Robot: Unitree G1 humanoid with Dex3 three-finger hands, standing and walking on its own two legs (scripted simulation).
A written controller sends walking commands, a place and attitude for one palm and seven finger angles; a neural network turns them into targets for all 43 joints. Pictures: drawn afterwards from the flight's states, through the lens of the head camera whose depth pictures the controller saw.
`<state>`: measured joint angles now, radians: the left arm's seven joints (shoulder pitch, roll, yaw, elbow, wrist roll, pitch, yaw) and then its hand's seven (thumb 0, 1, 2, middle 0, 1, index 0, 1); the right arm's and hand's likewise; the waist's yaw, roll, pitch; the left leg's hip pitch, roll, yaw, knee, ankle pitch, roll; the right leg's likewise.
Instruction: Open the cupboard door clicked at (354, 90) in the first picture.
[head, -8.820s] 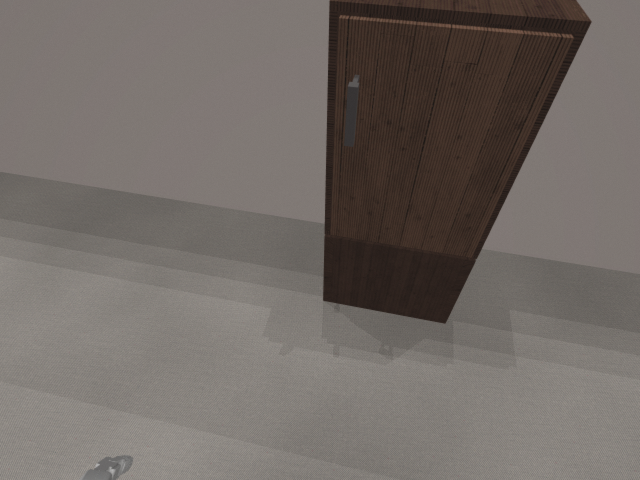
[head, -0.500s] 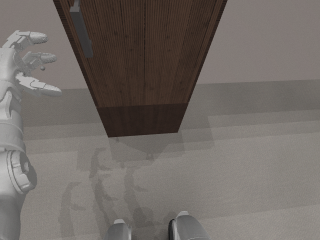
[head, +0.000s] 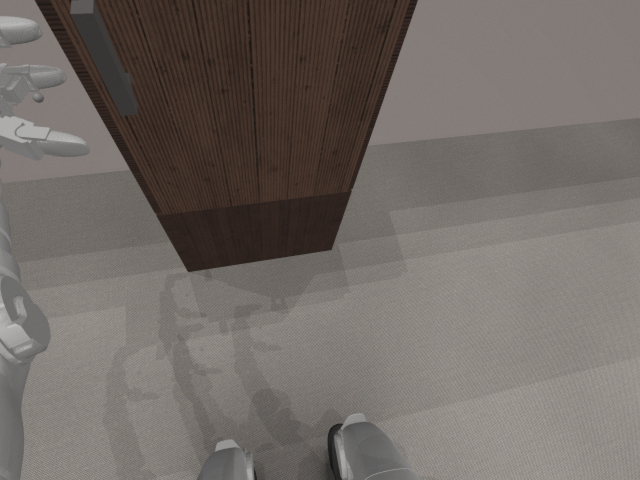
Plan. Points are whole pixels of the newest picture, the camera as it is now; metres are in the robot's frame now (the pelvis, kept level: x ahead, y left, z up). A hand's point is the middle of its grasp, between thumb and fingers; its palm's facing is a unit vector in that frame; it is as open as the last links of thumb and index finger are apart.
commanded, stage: move the hooked fingers beside the handle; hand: left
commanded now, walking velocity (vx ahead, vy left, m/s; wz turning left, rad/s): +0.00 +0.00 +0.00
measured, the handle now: (109, 52) +0.60 +0.18 +0.10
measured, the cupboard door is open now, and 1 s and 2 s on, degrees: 0 0 0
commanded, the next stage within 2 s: slide the fingers in behind the handle in 0.80 s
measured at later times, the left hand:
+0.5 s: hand (51, 112) +0.52 +0.23 +0.10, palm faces +0.06 -1.00 -0.02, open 14.0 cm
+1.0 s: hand (40, 111) +0.51 +0.24 +0.11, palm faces +0.05 -1.00 -0.03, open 14.0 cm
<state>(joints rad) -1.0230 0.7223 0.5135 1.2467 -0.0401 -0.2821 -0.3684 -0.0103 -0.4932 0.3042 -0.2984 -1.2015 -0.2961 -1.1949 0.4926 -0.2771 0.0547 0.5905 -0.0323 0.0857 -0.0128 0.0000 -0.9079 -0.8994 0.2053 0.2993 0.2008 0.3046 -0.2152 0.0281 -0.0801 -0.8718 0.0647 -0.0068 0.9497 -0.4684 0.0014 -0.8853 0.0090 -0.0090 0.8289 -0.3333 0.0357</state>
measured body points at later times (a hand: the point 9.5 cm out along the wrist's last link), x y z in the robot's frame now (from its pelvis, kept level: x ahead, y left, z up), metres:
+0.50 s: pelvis +0.00 -0.01 +0.00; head +0.14 +0.01 +0.43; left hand +0.51 +0.29 +0.10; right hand +0.02 -0.28 -0.10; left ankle -0.02 +0.11 -0.68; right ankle +0.03 -0.15 -0.68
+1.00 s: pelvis -0.01 -0.01 +0.00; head +0.13 +0.01 +0.43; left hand +0.51 +0.29 +0.11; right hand -0.04 -0.28 -0.10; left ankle -0.02 +0.11 -0.68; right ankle +0.03 -0.15 -0.68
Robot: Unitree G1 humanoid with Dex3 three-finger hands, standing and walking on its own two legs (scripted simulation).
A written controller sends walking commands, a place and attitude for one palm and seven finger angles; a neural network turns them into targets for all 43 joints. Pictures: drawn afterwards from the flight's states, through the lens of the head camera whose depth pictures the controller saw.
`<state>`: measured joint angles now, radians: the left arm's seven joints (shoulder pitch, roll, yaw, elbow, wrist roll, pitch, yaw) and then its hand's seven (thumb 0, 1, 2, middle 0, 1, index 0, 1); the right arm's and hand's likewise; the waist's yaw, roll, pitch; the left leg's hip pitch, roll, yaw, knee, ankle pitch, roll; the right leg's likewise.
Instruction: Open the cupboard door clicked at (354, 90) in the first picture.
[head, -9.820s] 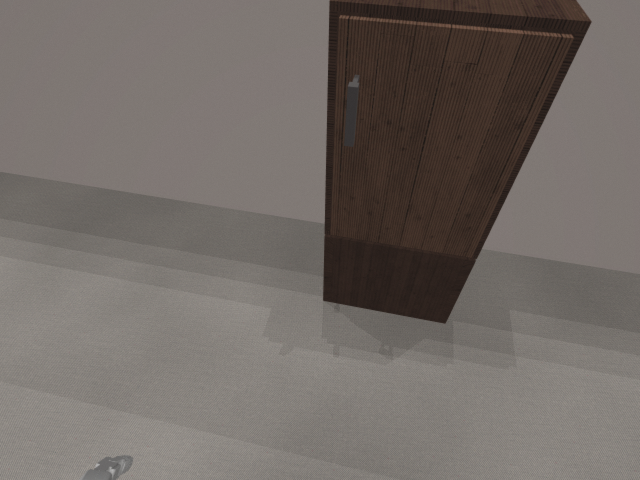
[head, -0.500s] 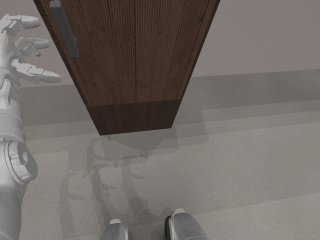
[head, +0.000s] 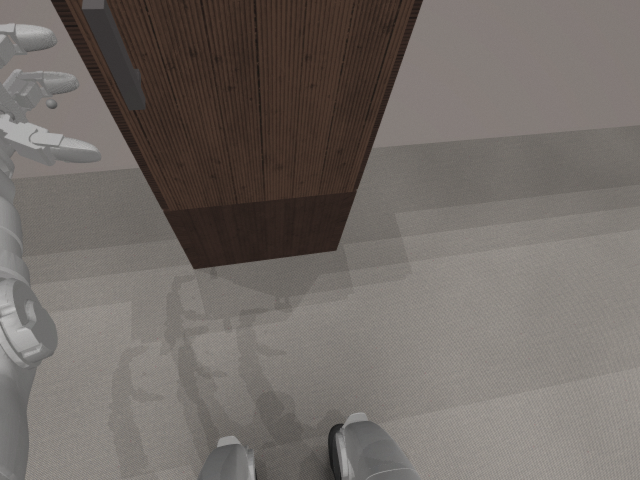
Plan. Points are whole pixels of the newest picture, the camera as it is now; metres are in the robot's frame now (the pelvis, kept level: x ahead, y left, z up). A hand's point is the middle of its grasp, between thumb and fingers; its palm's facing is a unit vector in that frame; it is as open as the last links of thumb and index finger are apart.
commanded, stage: slide the fingers in behind the handle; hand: left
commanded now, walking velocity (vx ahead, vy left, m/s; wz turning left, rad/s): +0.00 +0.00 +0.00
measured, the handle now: (118, 48) +0.61 +0.18 +0.10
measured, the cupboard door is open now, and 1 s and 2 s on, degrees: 0 0 0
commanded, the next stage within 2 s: move the hooked fingers beside the handle in 1.48 s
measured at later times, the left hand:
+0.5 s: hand (88, 96) +0.54 +0.21 +0.10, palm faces +0.06 -1.00 -0.03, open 14.0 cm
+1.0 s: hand (107, 100) +0.54 +0.19 +0.10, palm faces +0.08 -1.00 -0.03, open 14.1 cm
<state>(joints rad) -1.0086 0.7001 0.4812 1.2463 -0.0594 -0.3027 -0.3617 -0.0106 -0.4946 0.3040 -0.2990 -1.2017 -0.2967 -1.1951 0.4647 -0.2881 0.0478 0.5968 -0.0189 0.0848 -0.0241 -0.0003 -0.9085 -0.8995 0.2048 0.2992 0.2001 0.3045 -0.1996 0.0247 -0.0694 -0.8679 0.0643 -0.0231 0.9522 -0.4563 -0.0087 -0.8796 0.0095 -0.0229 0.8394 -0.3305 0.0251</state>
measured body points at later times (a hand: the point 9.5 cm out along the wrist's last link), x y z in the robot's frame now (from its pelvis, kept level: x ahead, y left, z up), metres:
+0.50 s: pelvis +0.01 +0.00 +0.00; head +0.14 +0.02 +0.43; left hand +0.53 +0.26 +0.10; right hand -0.01 -0.25 -0.11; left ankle -0.01 +0.12 -0.68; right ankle +0.03 -0.14 -0.68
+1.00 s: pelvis +0.01 +0.00 +0.00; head +0.14 +0.02 +0.43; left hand +0.53 +0.24 +0.10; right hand +0.00 -0.26 -0.11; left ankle -0.01 +0.12 -0.68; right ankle +0.03 -0.14 -0.68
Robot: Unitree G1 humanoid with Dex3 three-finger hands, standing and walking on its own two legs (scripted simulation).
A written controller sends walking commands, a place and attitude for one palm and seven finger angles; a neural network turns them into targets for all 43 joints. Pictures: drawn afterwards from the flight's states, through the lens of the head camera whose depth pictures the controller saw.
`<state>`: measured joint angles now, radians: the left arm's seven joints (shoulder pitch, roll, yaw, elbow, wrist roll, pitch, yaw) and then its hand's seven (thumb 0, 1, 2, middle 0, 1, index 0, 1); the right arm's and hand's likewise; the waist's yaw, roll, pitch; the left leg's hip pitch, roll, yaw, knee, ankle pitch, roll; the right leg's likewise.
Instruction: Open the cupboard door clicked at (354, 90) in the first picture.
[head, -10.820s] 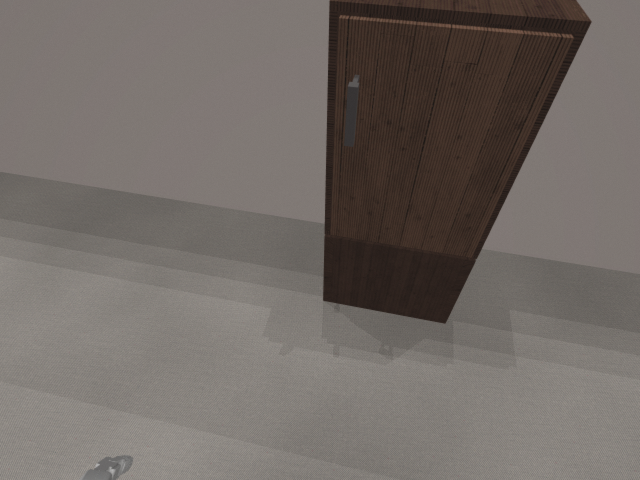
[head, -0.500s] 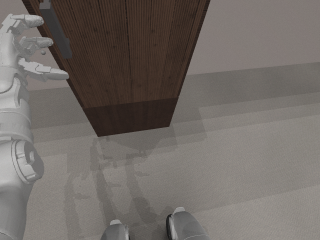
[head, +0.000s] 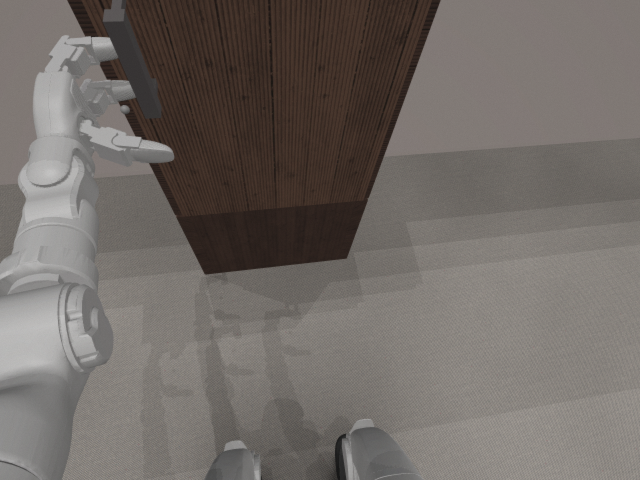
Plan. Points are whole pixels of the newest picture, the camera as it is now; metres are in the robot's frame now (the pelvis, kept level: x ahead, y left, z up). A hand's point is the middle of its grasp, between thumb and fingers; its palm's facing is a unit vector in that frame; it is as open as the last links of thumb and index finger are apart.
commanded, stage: slide the fingers in behind the handle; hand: left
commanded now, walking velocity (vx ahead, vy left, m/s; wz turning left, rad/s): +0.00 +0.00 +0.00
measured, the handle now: (137, 58) +0.61 +0.17 +0.10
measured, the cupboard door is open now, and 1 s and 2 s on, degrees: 0 0 0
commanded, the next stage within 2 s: move the hooked fingers beside the handle in 0.48 s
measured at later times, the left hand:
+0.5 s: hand (127, 111) +0.53 +0.18 +0.10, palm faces +0.07 -1.00 -0.03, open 14.3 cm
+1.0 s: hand (125, 111) +0.53 +0.18 +0.10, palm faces +0.05 -1.00 -0.02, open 14.2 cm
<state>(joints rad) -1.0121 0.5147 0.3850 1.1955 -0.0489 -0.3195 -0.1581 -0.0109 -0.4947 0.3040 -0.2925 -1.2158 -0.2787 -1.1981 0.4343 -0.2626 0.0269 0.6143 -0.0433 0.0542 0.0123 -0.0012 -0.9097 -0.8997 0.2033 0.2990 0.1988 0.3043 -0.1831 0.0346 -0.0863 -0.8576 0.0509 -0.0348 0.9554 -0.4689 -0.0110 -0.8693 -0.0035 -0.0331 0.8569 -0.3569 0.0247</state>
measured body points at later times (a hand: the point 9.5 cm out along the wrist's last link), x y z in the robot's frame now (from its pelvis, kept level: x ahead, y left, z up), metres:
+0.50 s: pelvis +0.00 +0.00 +0.00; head +0.13 +0.02 +0.43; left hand +0.52 +0.23 +0.10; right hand -0.02 -0.26 -0.11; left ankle -0.02 +0.12 -0.68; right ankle +0.02 -0.14 -0.68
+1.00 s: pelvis +0.00 +0.00 +0.00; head +0.13 +0.01 +0.43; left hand +0.52 +0.23 +0.10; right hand -0.01 -0.26 -0.11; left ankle -0.02 +0.12 -0.68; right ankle +0.02 -0.14 -0.68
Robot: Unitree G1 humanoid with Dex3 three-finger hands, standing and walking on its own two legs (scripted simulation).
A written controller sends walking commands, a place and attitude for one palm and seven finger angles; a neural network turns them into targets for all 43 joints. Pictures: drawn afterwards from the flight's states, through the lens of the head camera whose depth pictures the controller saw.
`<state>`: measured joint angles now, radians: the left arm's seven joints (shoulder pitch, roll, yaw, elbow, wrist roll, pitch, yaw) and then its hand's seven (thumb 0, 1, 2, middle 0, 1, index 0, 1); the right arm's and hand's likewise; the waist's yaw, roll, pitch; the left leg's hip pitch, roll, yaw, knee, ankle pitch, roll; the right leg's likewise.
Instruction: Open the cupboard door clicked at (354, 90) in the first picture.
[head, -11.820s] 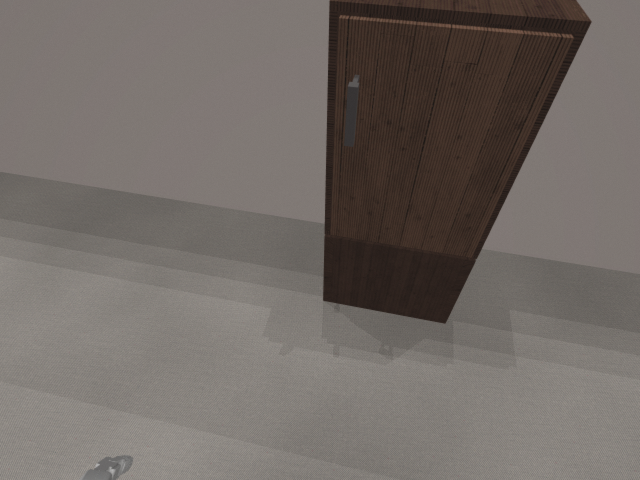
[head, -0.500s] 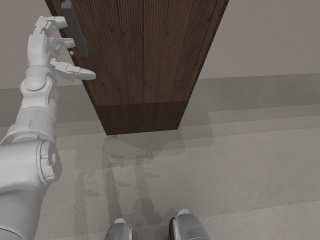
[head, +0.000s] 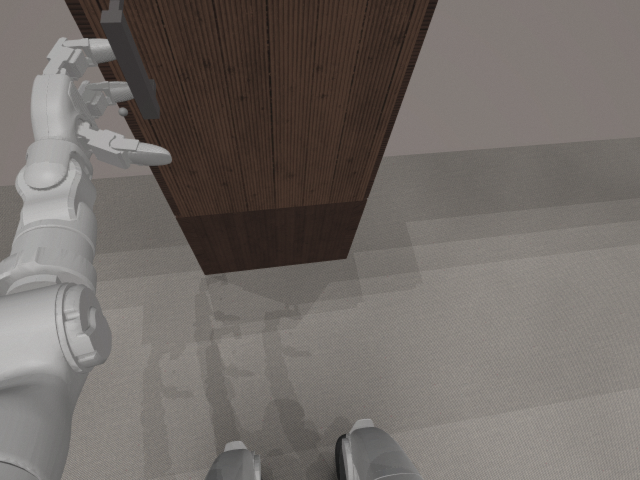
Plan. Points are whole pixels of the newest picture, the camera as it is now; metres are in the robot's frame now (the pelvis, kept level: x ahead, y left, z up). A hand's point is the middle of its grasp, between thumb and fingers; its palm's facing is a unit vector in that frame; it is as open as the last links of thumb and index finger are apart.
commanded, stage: move the hooked fingers beside the handle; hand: left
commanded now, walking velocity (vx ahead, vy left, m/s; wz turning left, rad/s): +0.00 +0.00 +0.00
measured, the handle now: (135, 59) +0.61 +0.17 +0.10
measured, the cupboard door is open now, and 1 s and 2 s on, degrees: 0 0 0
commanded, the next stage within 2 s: slide the fingers in behind the handle in 2.00 s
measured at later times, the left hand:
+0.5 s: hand (106, 117) +0.52 +0.20 +0.10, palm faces +0.05 -1.00 -0.04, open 14.0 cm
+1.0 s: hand (78, 115) +0.52 +0.23 +0.10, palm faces +0.04 -1.00 -0.02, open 14.0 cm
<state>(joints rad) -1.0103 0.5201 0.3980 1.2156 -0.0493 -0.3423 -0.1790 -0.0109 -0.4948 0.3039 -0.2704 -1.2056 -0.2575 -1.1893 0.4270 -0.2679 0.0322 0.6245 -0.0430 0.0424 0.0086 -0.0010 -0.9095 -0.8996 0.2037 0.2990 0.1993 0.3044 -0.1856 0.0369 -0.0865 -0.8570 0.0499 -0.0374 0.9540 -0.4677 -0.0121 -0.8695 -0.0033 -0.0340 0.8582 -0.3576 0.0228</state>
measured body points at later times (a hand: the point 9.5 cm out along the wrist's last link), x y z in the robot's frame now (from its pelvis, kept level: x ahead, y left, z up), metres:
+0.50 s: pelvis +0.00 +0.00 +0.00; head +0.12 +0.01 +0.43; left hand +0.51 +0.25 +0.10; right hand -0.01 -0.26 -0.11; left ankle -0.02 +0.12 -0.68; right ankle +0.02 -0.14 -0.68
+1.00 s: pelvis -0.01 +0.00 +0.00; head +0.13 +0.02 +0.43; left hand +0.51 +0.28 +0.11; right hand -0.03 -0.26 -0.10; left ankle -0.02 +0.12 -0.68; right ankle +0.02 -0.14 -0.68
